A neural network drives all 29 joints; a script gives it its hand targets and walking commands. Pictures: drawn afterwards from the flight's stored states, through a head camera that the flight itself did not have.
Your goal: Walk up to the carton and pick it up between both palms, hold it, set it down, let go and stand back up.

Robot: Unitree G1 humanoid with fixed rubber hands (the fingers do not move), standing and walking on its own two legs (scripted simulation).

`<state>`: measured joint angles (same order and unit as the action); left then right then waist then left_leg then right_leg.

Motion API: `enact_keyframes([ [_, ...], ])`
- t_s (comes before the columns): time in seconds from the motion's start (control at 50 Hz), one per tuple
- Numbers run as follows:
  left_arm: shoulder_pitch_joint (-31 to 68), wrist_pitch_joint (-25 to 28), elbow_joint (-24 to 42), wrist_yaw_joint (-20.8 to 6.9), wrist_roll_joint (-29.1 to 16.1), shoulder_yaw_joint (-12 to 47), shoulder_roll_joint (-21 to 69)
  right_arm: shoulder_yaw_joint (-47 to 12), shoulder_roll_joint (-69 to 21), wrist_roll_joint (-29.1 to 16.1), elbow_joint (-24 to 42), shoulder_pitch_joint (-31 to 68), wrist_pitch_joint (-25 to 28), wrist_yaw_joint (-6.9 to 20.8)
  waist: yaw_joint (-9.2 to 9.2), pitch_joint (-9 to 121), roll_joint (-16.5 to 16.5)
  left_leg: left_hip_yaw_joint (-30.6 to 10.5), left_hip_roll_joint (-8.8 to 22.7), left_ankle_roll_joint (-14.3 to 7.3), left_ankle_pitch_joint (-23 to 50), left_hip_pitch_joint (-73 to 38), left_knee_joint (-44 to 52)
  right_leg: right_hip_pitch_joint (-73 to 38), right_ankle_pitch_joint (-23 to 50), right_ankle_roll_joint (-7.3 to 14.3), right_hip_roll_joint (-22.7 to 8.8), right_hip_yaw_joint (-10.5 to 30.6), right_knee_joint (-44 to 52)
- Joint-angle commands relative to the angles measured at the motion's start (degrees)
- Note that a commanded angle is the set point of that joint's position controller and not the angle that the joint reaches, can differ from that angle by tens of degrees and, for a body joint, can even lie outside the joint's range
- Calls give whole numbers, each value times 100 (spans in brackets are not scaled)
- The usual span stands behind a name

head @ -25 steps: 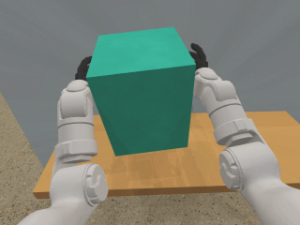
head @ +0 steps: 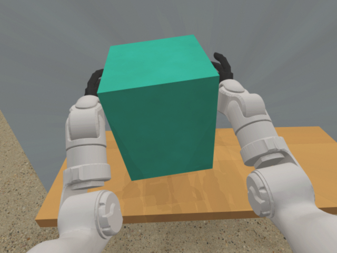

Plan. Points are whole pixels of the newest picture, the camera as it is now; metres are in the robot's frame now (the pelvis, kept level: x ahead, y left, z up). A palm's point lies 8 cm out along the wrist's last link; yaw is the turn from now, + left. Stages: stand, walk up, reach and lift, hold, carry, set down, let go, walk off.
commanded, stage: hold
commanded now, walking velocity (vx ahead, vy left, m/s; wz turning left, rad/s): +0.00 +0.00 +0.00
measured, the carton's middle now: (162, 108) +0.38 -0.01 +0.22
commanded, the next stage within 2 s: none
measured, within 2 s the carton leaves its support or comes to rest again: neither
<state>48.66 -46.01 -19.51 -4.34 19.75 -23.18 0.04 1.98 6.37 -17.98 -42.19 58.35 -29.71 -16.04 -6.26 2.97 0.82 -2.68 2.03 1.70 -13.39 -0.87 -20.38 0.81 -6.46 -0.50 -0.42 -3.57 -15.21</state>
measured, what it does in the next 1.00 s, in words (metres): stands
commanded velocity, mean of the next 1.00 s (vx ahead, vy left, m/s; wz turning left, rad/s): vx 0.00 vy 0.00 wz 0.00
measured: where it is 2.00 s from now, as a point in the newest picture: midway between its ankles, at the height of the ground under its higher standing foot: outside the picture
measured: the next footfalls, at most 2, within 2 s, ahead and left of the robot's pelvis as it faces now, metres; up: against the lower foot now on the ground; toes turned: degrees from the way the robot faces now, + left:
none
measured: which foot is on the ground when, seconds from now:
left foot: down 0.00-1.00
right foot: down 0.00-1.00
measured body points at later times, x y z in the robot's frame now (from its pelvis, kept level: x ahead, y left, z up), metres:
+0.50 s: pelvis +0.00 -0.01 +0.00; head -0.08 +0.01 +0.44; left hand +0.39 +0.14 +0.26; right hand +0.38 -0.16 +0.29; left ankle -0.01 +0.13 -0.75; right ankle +0.03 -0.13 -0.75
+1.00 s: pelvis +0.00 -0.01 +0.00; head -0.08 +0.01 +0.44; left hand +0.39 +0.14 +0.26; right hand +0.39 -0.15 +0.29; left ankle -0.01 +0.13 -0.75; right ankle +0.03 -0.13 -0.75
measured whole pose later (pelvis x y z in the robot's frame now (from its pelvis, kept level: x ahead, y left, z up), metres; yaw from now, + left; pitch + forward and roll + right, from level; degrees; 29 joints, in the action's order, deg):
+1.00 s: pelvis +0.00 -0.01 +0.00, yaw +0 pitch -7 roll -1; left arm 51.2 -44.5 -22.8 -4.3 19.5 -24.5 -0.6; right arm 2.6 6.3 -16.5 -44.1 60.2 -28.8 -15.7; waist -5.6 3.7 0.7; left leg -2.9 2.2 2.0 -12.4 -0.1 -19.4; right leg 1.9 -6.0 -0.1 -0.2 -3.7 -15.2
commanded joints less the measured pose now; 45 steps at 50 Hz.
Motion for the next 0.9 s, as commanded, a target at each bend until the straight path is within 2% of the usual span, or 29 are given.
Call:
enact_keyframes([
  [0.0, 4533, 381, 484, -653, -953, 2363, 3173, -1473, -3917, -636, 1259, 3789, 148, 716, 6, 1520, -388, 312, -494, 211, 1536, 954, 371, -1359, 852, -116, 522, -6, -163],
  [0.08, 4291, 355, 617, -633, -998, 2383, 3082, -1754, -3995, -781, 1623, 3788, 143, 627, 60, 1880, -158, 298, -542, 159, 1921, 684, 199, -1567, 1390, -192, 536, 4, -189],
  [0.1, 4254, 331, 578, -634, -967, 2387, 3111, -1692, -3932, -777, 1527, 3718, 119, 613, 10, 1764, -250, 283, -519, 195, 1911, 662, 225, -1539, 1346, -160, 548, -1, -184],
  [0.12, 4084, 272, 308, -660, -860, 2286, 3074, -1598, -3811, -706, 1355, 3615, 86, 605, -1, 1471, -251, 313, -512, 189, 1689, 728, 302, -1452, 1132, -142, 532, 10, -113],
  [0.16, 4011, 222, 239, -733, -781, 2160, 2994, -1531, -3730, -661, 1133, 3446, 35, 605, -12, 1223, -198, 324, -499, 154, 1433, 828, 416, -1445, 966, -123, 507, 23, -61],
  [0.18, 3962, 203, 254, -765, -733, 2096, 2992, -1539, -3726, -663, 1158, 3435, 41, 617, 47, 1210, -188, 336, -480, 140, 1429, 856, 453, -1501, 961, -101, 514, 24, -61],
  [0.22, 4193, 237, 436, -798, -824, 2202, 3004, -1507, -3771, -665, 1312, 3629, 69, 628, 16, 1356, -233, 355, -490, 156, 1449, 891, 427, -1514, 981, -105, 503, 21, -84],
  [0.26, 4233, 231, 230, -807, -784, 2084, 2949, -1455, -3801, -599, 1261, 3714, 59, 636, 35, 1205, -136, 371, -503, 118, 1308, 948, 460, -1445, 864, -123, 490, 2, -47],
  [0.28, 4310, 265, 314, -820, -848, 2182, 2988, -1400, -3809, -574, 1259, 3692, 60, 632, -47, 1322, -165, 374, -522, 135, 1223, 966, 457, -1458, 862, -137, 478, 4, -62],
  [0.3, 4386, 300, 391, -809, -879, 2215, 3020, -1433, -3902, -596, 1316, 3735, 80, 645, -12, 1362, -193, 371, -518, 136, 1301, 1023, 457, -1475, 921, -140, 497, -16, -97],
  [0.32, 4399, 317, 417, -794, -917, 2289, 3065, -1412, -3866, -605, 1263, 3658, 71, 653, -58, 1402, -269, 350, -511, 170, 1354, 976, 435, -1450, 948, -122, 489, -2, -110],
  [0.34, 4483, 348, 493, -768, -966, 2299, 3046, -1535, -3973, -669, 1465, 3825, 113, 657, 23, 1654, -222, 360, -551, 142, 1427, 944, 367, -1511, 1052, -159, 480, 12, -137],
  [0.36, 4496, 374, 563, -737, -1027, 2398, 3091, -1573, -4023, -691, 1538, 3829, 120, 644, -29, 1785, -221, 330, -543, 154, 1517, 837, 313, -1517, 1183, -168, 488, 7, -164],
  [0.38, 4450, 356, 380, -720, -966, 2320, 3039, -1545, -3985, -676, 1483, 3852, 102, 624, -22, 1688, -230, 328, -558, 139, 1509, 821, 308, -1500, 1204, -185, 480, 10, -142],
  [0.46, 4482, 358, 387, -760, -911, 2194, 2980, -1475, -3948, -618, 1213, 3692, 50, 620, -20, 1529, -213, 355, -539, 112, 1171, 970, 449, -1470, 874, -175, 469, 21, -123],
  [0.5, 4338, 344, 295, -763, -860, 2096, 2937, -1549, -4020, -638, 1286, 3721, 66, 623, 81, 1528, -96, 344, -561, 41, 1114, 982, 456, -1530, 845, -192, 457, 32, -106],
  [0.56, 4381, 343, 144, -790, -859, 2131, 2944, -1344, -3906, -530, 1154, 3671, 73, 606, -47, 1367, -172, 351, -551, 87, 1001, 1010, 479, -1410, 780, -174, 446, 26, -68],
  [0.6, 4482, 363, 110, -790, -872, 2098, 2988, -1343, -3903, -536, 1190, 3851, 106, 635, 9, 1431, -191, 363, -544, 96, 958, 1062, 495, -1384, 637, -164, 463, 5, -77],
  [0.62, 4487, 386, 98, -771, -858, 2122, 3001, -1295, -3873, -519, 1015, 3748, 89, 655, -10, 1349, -300, 353, -540, 114, 894, 1089, 523, -1330, 524, -140, 460, 13, -78],
  [0.64, 4455, 382, 22, -760, -820, 2069, 2989, -1310, -3879, -488, 1033, 3798, 113, 673, 37, 1336, -237, 364, -524, 89, 885, 1093, 530, -1327, 486, -136, 474, 3, -80],
  [0.68, 4584, 408, 68, -745, -851, 2096, 3013, -1241, -3872, -465, 883, 3786, 112, 696, -16, 1260, -280, 340, -518, 107, 834, 1148, 544, -1257, 402, -126, 465, -3, -83],
  [0.74, 4673, 426, 1, -731, -869, 2087, 3055, -1212, -3854, -462, 898, 3939, 148, 712, 0, 1347, -337, 353, -509, 116, 815, 1202, 536, -1297, 355, -110, 476, 2, -96],
  [0.78, 4596, 440, 94, -692, -909, 2086, 2997, -1383, -3965, -549, 1070, 3974, 183, 702, 76, 1667, -178, 350, -541, 87, 1093, 1030, 436, -1425, 689, -156, 487, 17, -126],
  [0.8, 4630, 460, 203, -674, -986, 2145, 3040, -1456, -4056, -606, 1193, 4005, 197, 689, 57, 1830, -140, 340, -543, 76, 1167, 998, 402, -1479, 797, -172, 498, 18, -161],
  [0.82, 4572, 442, 25, -662, -922, 2098, 3004, -1384, -3981, -578, 1036, 3953, 168, 683, 36, 1638, -173, 333, -547, 80, 1056, 996, 440, -1365, 678, -173, 484, 17, -115],
  [0.84, 4532, 454, -23, -662, -892, 2013, 2964, -1433, -4049, -565, 1105, 4031, 187, 686, 124, 1678, -41, 351, -565, 22, 971, 1076, 464, -1386, 601, -196, 483, 16, -107],
  [0.88, 4428, 437, -136, -676, -814, 1993, 2966, -1323, -3983, -479, 1016, 3942, 198, 698, 90, 1470, -95, 362, -547, 19, 824, 1174, 534, -1341, 487, -171, 475, 20, -76],
])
